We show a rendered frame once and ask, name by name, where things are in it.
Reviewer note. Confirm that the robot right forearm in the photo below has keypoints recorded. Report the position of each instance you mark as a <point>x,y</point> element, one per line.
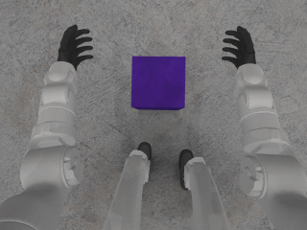
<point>258,117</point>

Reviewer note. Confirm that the carton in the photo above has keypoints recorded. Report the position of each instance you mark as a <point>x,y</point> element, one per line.
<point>158,83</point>

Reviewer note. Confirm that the robot left forearm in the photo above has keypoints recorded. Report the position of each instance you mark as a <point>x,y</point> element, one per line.
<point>57,110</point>

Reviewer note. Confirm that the left robot hand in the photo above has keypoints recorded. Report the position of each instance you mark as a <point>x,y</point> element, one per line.
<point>68,50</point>

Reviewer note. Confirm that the robot right upper arm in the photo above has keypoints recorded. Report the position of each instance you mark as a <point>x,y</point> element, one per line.
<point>278,184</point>

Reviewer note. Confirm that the robot right thigh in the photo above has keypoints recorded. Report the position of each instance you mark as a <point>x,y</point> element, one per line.
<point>208,209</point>

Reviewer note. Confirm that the robot left upper arm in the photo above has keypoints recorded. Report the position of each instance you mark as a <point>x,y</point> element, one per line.
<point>48,175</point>

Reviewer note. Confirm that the right robot hand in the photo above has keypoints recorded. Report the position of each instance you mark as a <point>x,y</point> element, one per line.
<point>245,53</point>

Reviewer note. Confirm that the robot left thigh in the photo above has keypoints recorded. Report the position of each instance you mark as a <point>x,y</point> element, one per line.
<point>125,209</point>

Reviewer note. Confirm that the robot thigh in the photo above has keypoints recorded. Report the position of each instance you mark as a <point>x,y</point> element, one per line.
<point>125,209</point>
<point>208,209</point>

